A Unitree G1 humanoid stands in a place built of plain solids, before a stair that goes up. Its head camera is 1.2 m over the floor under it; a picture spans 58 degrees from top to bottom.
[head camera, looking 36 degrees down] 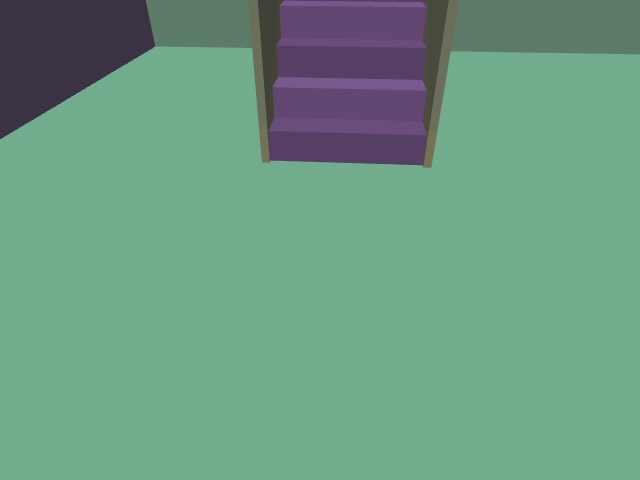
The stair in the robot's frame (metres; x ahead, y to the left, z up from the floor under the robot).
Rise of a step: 0.19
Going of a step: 0.22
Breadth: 0.95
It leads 4 degrees to the right of straight ahead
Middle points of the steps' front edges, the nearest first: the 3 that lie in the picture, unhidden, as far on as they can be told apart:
2.47 -0.16 0.20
2.69 -0.18 0.39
2.92 -0.19 0.58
